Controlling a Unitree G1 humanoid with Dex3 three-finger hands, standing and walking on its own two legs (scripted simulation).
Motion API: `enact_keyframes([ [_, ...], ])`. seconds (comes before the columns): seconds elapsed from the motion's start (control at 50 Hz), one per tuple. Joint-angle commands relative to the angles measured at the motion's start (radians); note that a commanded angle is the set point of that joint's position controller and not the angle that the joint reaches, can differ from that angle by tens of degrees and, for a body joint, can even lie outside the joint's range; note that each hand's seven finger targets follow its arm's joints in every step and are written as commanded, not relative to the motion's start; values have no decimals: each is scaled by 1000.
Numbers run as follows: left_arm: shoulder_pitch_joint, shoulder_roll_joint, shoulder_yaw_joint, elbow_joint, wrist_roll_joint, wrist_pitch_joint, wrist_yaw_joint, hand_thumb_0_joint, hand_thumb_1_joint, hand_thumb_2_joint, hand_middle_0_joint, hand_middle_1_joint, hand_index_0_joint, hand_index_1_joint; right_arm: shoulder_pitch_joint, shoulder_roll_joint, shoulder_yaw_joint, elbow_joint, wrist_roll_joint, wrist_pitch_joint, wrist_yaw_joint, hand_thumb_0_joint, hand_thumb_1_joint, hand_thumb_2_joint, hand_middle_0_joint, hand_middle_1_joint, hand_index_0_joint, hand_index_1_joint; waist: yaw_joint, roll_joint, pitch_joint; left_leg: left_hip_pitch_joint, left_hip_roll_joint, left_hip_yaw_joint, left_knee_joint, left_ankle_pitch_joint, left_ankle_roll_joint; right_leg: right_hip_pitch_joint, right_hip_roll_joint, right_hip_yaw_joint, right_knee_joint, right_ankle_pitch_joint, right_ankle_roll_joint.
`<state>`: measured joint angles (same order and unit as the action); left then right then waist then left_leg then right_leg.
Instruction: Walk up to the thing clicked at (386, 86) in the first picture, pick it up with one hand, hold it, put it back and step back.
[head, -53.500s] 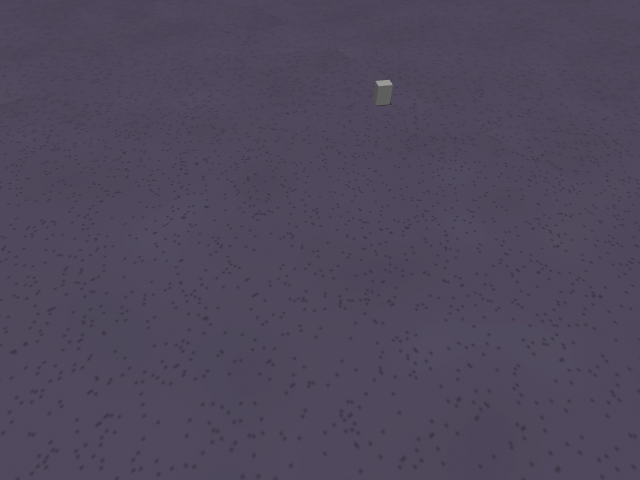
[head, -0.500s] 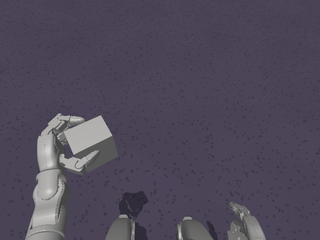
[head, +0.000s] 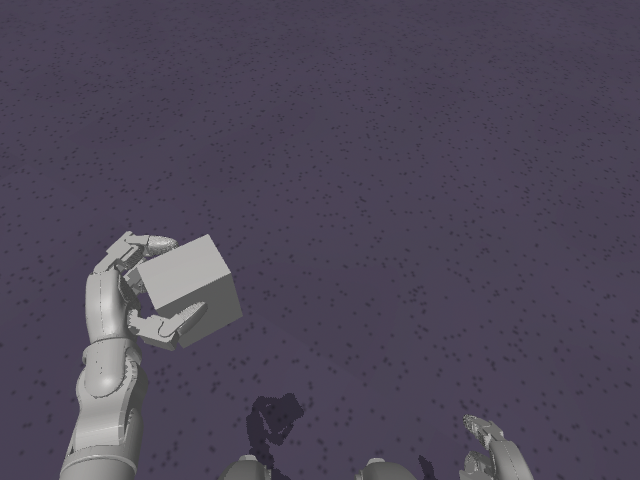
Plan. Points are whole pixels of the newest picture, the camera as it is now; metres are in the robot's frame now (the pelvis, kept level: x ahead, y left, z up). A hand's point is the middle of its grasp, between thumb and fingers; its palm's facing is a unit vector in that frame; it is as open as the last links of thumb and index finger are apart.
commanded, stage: hold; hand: left
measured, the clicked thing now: (195, 293) +0.34 +0.16 +0.01
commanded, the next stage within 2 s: crouch in 0.30 s
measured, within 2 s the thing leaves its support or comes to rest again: neither
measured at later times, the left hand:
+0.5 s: hand (164, 298) +0.32 +0.18 +0.06, palm faces +0.22 -0.98 -0.01, open 10.4 cm
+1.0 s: hand (188, 333) +0.36 +0.20 -0.15, palm faces +0.31 -0.95 -0.01, open 10.4 cm
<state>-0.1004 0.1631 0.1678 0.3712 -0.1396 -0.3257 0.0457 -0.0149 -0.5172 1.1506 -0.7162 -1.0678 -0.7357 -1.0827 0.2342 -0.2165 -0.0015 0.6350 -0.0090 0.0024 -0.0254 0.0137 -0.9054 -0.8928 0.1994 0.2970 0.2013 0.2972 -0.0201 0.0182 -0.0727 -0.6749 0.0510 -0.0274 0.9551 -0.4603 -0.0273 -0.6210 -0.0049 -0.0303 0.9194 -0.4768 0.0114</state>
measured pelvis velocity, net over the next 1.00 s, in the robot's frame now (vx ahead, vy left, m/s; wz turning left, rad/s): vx -0.05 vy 0.00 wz -0.03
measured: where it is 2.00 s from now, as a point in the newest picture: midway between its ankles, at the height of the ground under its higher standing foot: outside the picture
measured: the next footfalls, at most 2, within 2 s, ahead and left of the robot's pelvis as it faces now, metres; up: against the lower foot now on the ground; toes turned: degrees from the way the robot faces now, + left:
none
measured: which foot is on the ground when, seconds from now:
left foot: down 0.00-1.00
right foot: down 0.00-1.00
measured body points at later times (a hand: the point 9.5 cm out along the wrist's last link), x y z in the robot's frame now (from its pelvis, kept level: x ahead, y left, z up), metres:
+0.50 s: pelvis -0.01 +0.00 +0.01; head +0.03 +0.00 +0.46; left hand +0.30 +0.23 +0.06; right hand +0.13 -0.24 -0.10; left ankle +0.01 +0.13 -0.69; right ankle -0.01 -0.13 -0.69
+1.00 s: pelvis -0.05 +0.00 -0.14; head +0.10 +0.02 +0.29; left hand +0.33 +0.25 -0.15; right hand +0.08 -0.26 -0.26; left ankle +0.01 +0.13 -0.69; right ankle -0.01 -0.13 -0.69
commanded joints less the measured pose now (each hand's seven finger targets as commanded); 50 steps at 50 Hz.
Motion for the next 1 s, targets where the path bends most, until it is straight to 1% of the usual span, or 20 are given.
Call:
enact_keyframes([
  [0.0,-245,108,36,-239,-19,-96,-2,0,133,1280,-1314,-1461,-1327,-1469,-7,-126,-51,-116,0,-35,-7,0,-911,-901,200,300,200,300,-6,-2,-305,204,-39,19,-122,366,32,149,25,-7,-123,425,-9],
  [0.14,-279,119,31,-271,-15,-105,-1,0,121,1274,-1316,-1463,-1328,-1471,-19,-125,-50,-117,1,-31,-6,0,-914,-903,200,300,200,300,-1,10,-303,241,-40,21,-144,368,30,170,23,-6,-144,425,-8],
  [0.28,-231,104,21,-214,-9,-96,1,0,127,1276,-1328,-1463,-1337,-1473,-41,-133,-54,-128,6,-32,-2,0,-914,-904,200,300,200,300,-7,2,-238,224,-41,23,-182,284,27,154,24,-10,-169,343,-10],
  [0.32,-270,112,21,-280,-13,-105,-1,0,97,1269,-1328,-1469,-1340,-1478,-38,-126,-53,-130,6,-32,1,0,-917,-904,200,300,200,300,0,24,-272,241,-41,23,-184,292,25,162,25,-9,-169,347,-11],
  [0.34,-221,102,12,-225,-8,-94,0,0,100,1262,-1321,-1458,-1334,-1465,-47,-128,-49,-132,9,-32,-1,0,-914,-903,200,300,200,300,-3,4,-227,236,-42,23,-192,278,25,152,25,-11,-175,335,-10],
  [0.38,-260,106,12,-264,-7,-98,4,0,138,1258,-1278,-1409,-1286,-1419,-40,-128,-51,-129,6,-34,0,0,-895,-907,201,301,201,301,-7,4,-267,248,-42,23,-189,288,26,175,24,-8,-176,347,-8],
  [0.4,-255,106,22,-251,-12,-96,6,0,162,1178,-1302,-1329,-1315,-1339,-48,-124,-48,-128,4,-35,-2,0,-892,-905,200,300,200,300,-2,-1,-252,235,-44,25,-185,288,28,174,23,-7,-180,350,-5],
  [0.42,-249,90,15,-215,-11,-94,9,0,92,1206,-1292,-1376,-1319,-1367,-47,-124,-47,-126,5,-36,-1,0,-910,-905,200,300,200,300,-14,-20,-228,223,-41,22,-185,273,29,159,25,-9,-178,337,-6],
  [0.46,-289,112,54,-212,-14,-106,19,0,38,1210,-1304,-1384,-1329,-1378,-50,-122,-51,-120,4,-39,1,0,-912,-906,200,300,200,300,-7,-18,-225,199,-42,26,-177,246,31,136,19,-6,-176,317,-3],
  [0.48,-244,67,16,-133,-7,-103,19,0,34,1215,-1307,-1393,-1332,-1387,-51,-118,-47,-116,1,-39,2,0,-912,-906,200,300,200,300,-22,-47,-178,181,-39,23,-179,228,34,112,19,-8,-176,301,-4],
  [0.6,-314,77,62,10,15,-191,35,0,54,1193,-1289,-1380,-1323,-1365,-45,-128,-65,-91,-18,-52,21,0,-899,-901,200,300,200,300,-27,-40,-170,66,-38,17,-104,164,31,-23,12,-3,-94,233,-14],
  [0.74,-498,154,142,152,12,-380,4,0,122,1232,-1337,-1428,-1370,-1413,-35,-145,-73,-58,-45,-75,47,0,-905,-900,200,300,200,300,-45,-10,-374,-176,-45,-1,164,90,34,-269,6,19,142,145,-20],
  [0.78,-522,149,139,224,5,-425,0,0,135,1232,-1329,-1409,-1357,-1398,-36,-153,-68,-58,-53,-78,57,0,-896,-898,199,299,200,299,-56,15,-426,-241,-40,-15,247,76,34,-382,13,14,226,113,-25],
  [0.82,-551,178,150,258,10,-463,2,0,177,1239,-1292,-1385,-1322,-1373,-38,-163,-68,-59,-60,-79,66,0,-884,-896,199,299,200,299,-43,49,-500,-304,-41,-19,322,69,31,-446,14,18,300,95,-29],
  [0.84,-545,198,167,274,12,-475,5,0,151,1234,-1291,-1380,-1318,-1372,-31,-174,-70,-58,-61,-75,69,0,-885,-897,199,299,200,299,-37,35,-539,-313,-38,-23,350,88,34,-473,18,11,333,104,-31],
  [0.86,-570,172,141,287,16,-486,3,0,141,1243,-1282,-1378,-1309,-1371,-32,-176,-66,-62,-66,-70,75,0,-883,-897,199,299,200,299,-46,60,-573,-315,-39,-27,379,121,33,-512,19,9,369,128,-34],
  [0.92,-583,230,207,312,10,-509,1,0,50,1236,-1265,-1378,-1293,-1372,-27,-206,-74,-53,-71,-57,84,0,-894,-901,199,300,200,300,-19,109,-666,-323,-34,-38,454,211,27,-613,25,-17,485,171,-45],
  [0.94,-595,222,201,321,13,-514,0,0,25,1240,-1271,-1383,-1297,-1379,-25,-207,-72,-52,-73,-51,89,0,-894,-902,199,300,200,300,-27,110,-684,-348,-34,-44,477,230,26,-638,26,-22,519,183,-48],
  [0.96,-594,244,228,312,11,-523,1,0,20,1232,-1278,-1380,-1302,-1377,-25,-210,-72,-45,-74,-46,94,0,-899,-904,200,300,200,300,-12,116,-686,-370,-33,-46,493,226,24,-663,28,-24,545,174,-49],
  [0.98,-591,251,240,333,13,-528,2,0,52,1236,-1275,-1370,-1294,-1371,-25,-206,-71,-41,-76,-40,95,0,-900,-906,200,300,200,300,-21,98,-687,-421,-34,-40,525,211,30,-667,30,-18,555,177,-45],
])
